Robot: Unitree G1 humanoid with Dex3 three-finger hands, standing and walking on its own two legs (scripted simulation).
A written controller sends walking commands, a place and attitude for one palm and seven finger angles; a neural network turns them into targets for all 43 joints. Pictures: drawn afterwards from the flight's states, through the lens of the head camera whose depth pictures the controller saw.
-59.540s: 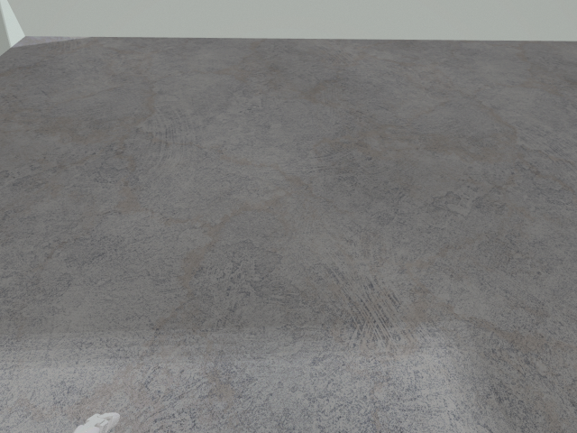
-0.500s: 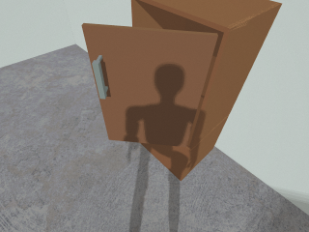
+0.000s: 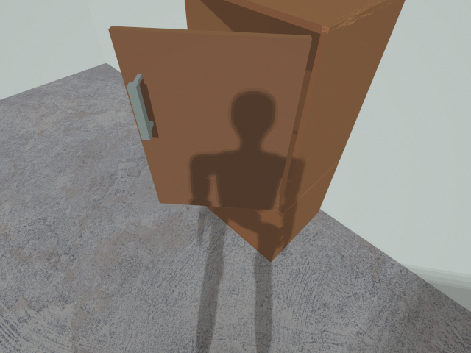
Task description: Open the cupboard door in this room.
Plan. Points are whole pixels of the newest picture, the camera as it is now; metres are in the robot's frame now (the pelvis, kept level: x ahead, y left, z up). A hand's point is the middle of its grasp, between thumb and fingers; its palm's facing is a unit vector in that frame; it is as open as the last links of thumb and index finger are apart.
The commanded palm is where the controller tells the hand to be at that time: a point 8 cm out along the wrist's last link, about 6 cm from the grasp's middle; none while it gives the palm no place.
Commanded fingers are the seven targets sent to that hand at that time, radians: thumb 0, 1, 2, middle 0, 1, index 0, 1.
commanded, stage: come to a stop and stand still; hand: left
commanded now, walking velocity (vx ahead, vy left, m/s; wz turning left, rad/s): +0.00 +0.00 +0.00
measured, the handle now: (142, 108) +0.62 +0.27 +0.07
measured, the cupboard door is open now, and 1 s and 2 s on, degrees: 41 41 41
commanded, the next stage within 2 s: look again from close up in 0.14 s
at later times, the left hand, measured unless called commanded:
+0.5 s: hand out of the picture +0.02 +0.21 -0.18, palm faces +0.03 -0.98 -0.19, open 7.3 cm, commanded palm none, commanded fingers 0.00 0.90 0.90 -0.20 -0.30 -0.20 -0.30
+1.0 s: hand out of the picture +0.01 +0.23 -0.18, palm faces +0.01 -0.98 -0.17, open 7.3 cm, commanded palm none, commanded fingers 0.00 0.90 0.90 -0.20 -0.30 -0.20 -0.30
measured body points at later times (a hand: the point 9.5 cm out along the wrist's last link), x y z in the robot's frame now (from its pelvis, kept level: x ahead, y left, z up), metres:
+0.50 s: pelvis +0.01 +0.05 +0.00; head -0.01 +0.05 +0.44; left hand +0.02 +0.26 -0.16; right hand +0.02 -0.18 -0.16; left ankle +0.02 +0.14 -0.74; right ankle +0.04 -0.09 -0.74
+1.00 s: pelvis +0.02 +0.06 +0.00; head +0.01 +0.07 +0.45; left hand +0.01 +0.28 -0.16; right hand +0.03 -0.17 -0.16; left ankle +0.02 +0.13 -0.74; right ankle +0.04 -0.09 -0.74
